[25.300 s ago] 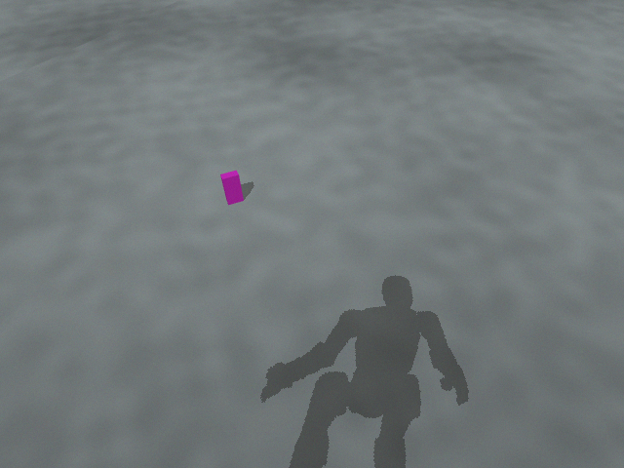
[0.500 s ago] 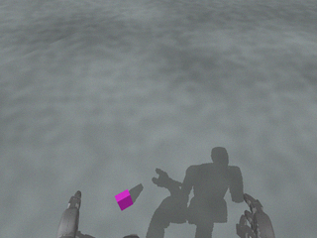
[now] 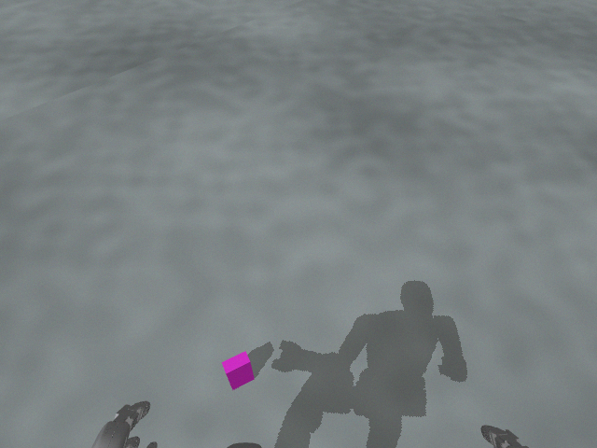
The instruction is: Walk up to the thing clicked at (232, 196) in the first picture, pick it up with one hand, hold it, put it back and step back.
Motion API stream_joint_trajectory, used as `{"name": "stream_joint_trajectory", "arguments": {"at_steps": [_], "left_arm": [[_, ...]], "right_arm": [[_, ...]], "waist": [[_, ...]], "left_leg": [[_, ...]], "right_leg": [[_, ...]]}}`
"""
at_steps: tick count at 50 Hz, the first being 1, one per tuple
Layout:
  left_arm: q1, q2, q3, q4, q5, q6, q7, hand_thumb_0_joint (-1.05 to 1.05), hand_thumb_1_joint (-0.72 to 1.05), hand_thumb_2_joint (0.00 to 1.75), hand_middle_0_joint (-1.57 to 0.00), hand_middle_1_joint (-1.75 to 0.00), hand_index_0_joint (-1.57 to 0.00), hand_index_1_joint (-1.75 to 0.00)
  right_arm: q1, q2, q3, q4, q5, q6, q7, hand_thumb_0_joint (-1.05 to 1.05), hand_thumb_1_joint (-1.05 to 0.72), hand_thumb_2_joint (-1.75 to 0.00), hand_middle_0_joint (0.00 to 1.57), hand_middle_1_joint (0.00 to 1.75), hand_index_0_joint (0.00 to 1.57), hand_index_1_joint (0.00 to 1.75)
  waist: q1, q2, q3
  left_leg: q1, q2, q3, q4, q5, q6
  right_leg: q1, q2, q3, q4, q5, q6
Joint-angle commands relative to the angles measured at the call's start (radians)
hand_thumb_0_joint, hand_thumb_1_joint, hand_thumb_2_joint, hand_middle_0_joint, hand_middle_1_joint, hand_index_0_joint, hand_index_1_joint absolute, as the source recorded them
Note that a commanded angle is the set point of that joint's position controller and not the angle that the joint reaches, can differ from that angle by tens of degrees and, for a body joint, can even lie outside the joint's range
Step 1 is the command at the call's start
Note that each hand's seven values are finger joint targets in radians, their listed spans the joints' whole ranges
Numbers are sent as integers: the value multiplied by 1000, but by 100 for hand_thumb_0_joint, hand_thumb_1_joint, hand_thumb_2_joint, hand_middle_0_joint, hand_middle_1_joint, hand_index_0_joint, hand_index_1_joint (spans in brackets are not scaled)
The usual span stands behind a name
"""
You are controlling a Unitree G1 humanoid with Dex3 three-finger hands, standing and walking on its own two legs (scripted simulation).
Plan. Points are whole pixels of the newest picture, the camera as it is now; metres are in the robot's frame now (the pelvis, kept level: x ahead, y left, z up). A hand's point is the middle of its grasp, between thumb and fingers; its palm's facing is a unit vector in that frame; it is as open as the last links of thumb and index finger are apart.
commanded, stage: stand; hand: left
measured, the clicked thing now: (239, 371) +0.42 +0.21 -0.67
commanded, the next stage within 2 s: step back in 1.98 s
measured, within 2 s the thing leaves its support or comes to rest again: neither
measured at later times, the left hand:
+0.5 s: hand out of the picture +0.03 +0.25 -0.13, palm faces -0.01 -0.94 -0.35, open 7.4 cm
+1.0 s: hand out of the picture +0.06 +0.24 -0.13, palm faces -0.02 -0.94 -0.34, open 7.4 cm
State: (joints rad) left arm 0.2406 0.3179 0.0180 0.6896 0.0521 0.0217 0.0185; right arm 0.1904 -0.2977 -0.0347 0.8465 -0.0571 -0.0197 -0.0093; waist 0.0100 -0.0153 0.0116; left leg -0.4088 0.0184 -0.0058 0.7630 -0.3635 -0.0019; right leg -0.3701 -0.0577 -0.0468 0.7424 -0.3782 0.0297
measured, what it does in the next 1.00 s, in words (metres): stands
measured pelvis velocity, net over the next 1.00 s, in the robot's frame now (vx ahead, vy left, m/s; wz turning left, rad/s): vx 0.00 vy -0.01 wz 0.01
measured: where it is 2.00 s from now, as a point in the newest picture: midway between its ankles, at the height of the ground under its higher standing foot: outside the picture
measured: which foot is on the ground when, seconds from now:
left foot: down 0.00-1.00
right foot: down 0.00-1.00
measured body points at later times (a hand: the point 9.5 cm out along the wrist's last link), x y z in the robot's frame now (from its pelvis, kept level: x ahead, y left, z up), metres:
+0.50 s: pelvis -0.01 +0.00 +0.03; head -0.01 +0.00 +0.48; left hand +0.03 +0.30 -0.10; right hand +0.07 -0.28 -0.11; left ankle +0.02 +0.12 -0.71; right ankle +0.01 -0.14 -0.71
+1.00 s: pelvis +0.00 -0.01 +0.03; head +0.01 -0.01 +0.48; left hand +0.06 +0.29 -0.10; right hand +0.06 -0.30 -0.11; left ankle +0.02 +0.12 -0.71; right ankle +0.01 -0.14 -0.71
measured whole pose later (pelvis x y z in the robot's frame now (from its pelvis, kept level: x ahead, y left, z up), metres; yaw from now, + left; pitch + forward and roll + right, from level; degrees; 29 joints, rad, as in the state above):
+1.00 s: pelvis +0.00 -0.01 +0.03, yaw +0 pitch -3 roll +0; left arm 0.12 0.33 0.01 1.17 0.03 -0.01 0.01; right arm 0.13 -0.33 -0.01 1.16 -0.02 0.00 0.00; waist 0.00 0.01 0.06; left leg -0.15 0.02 -0.01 0.35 -0.16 -0.02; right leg -0.11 -0.04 -0.06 0.34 -0.18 0.02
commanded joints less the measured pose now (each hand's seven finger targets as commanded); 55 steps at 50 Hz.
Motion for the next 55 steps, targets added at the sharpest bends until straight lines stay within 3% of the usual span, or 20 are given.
{"name": "stream_joint_trajectory", "arguments": {"at_steps": [1, 6, 11, 15, 21, 31, 38, 46, 51, 55], "left_arm": [[-51, 157, 50, 21, -6, -61, 13, 0, 90, 90, -20, -30, -20, -30], [-45, 165, 39, 149, -15, -57, 15, 0, 90, 90, -20, -30, -20, -30], [-56, 186, 30, 249, -23, -55, 15, 0, 90, 90, -20, -30, -20, -30], [-72, 199, 25, 309, -22, -50, 13, 0, 90, 90, -20, -30, -20, -30], [-89, 206, 20, 371, -23, -51, 12, 0, 90, 90, -20, -30, -20, -30], [-125, 220, 23, 412, -25, -53, 9, 0, 90, 90, -20, -30, -20, -30], [-137, 220, 21, 424, -26, -50, 6, 0, 90, 90, -20, -30, -20, -30], [-152, 223, 23, 424, -30, -54, 4, 0, 90, 90, -20, -30, -20, -30], [-158, 223, 24, 427, -30, -50, 1, 0, 90, 90, -20, -30, -20, -30], [-162, 218, 23, 426, -31, -53, 1, 0, 90, 90, -20, -30, -20, -30]], "right_arm": [[-48, -163, -44, -47, 6, -27, -5, 0, -90, -90, 20, 30, 20, 30], [-55, -185, -38, 31, 13, -12, -6, 0, -90, -90, 20, 30, 20, 30], [-42, -198, -28, 105, 24, -8, -7, 0, -90, -90, 20, 30, 20, 30], [-60, -214, -26, 144, 30, -3, -9, 0, -90, -90, 20, 30, 20, 30], [-59, -208, -19, 195, 33, 3, -8, 0, -90, -90, 20, 30, 20, 30], [-85, -204, -13, 228, 35, 2, -5, 0, -90, -90, 20, 30, 20, 30], [-99, -223, -12, 239, 37, 6, -4, 0, -90, -90, 20, 30, 20, 30], [-98, -228, -8, 246, 37, 0, -5, 0, -90, -90, 20, 30, 20, 30], [-100, -233, -6, 252, 39, 1, -5, 0, -90, -90, 20, 30, 20, 30], [-95, -231, -5, 255, 39, 2, -4, 0, -90, -90, 20, 30, 20, 30]], "waist": [[4, 41, -74], [6, 64, -33], [-1, 57, -19], [-4, 50, 12], [-5, 33, 25], [0, 19, 21], [2, 35, 39], [-1, 31, -10], [-3, 31, 11], [-7, 20, 0]], "left_leg": [[81, 56, -99, -233, 197, 54], [136, 73, -122, -330, 142, 47], [195, 77, -114, -386, 221, 35], [204, 81, -119, -443, 156, 27], [213, 79, -113, -470, 144, 22], [238, 85, -104, -482, 178, 16], [223, 86, -104, -492, 129, 13], [256, 98, -96, -482, 240, 17], [255, 99, -96, -493, 204, 12], [253, 98, -92, -485, 223, 13]], "right_leg": [[111, -37, 68, -179, 179, -61], [151, -45, 64, -275, 152, -55], [208, -60, 73, -340, 206, -47], [213, -60, 67, -380, 184, -41], [239, -71, 75, -427, 173, -35], [240, -81, 82, -459, 178, -34], [227, -73, 81, -474, 121, -32], [267, -86, 87, -474, 226, -36], [243, -78, 82, -477, 181, -36], [262, -81, 85, -485, 205, -32]]}}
